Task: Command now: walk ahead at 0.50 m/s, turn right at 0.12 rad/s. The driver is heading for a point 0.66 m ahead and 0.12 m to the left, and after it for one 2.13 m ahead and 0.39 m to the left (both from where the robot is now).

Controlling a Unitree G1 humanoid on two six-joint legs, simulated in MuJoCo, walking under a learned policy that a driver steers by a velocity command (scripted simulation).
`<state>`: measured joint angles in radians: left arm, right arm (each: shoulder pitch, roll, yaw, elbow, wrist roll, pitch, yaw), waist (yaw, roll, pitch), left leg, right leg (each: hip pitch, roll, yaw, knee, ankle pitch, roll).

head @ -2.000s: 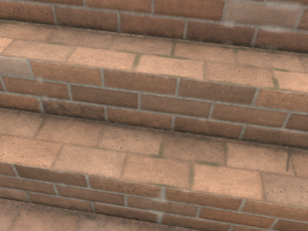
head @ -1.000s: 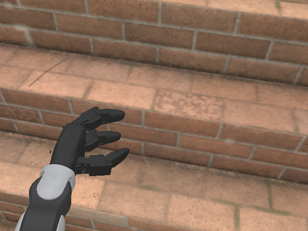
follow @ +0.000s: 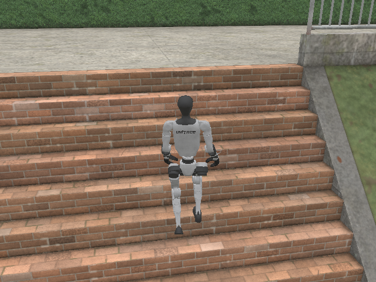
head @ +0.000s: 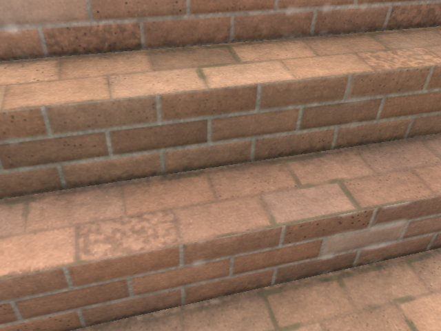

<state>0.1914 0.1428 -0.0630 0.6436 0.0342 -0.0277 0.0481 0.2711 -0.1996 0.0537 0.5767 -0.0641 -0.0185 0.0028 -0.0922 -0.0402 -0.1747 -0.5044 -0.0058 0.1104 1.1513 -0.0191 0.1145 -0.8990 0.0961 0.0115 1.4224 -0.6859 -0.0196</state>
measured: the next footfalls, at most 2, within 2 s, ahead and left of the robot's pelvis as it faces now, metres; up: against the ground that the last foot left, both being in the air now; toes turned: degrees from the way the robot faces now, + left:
left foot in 0.04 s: -0.02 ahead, +0.08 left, -0.22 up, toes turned +6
right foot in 0.38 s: +0.07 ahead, -0.20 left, +0.03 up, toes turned -9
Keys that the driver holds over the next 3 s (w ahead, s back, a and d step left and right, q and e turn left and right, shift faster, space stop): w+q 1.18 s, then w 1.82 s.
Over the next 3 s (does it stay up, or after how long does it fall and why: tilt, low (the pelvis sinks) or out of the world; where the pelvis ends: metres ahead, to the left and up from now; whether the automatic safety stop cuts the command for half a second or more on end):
stays up -0.25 -0.63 -0.35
